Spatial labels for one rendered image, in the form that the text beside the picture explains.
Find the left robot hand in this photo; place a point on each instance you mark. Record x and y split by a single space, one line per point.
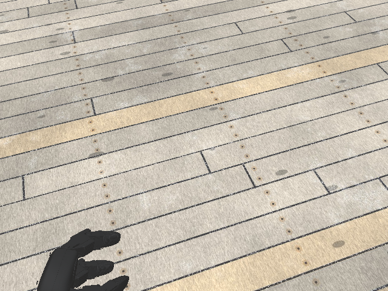
64 272

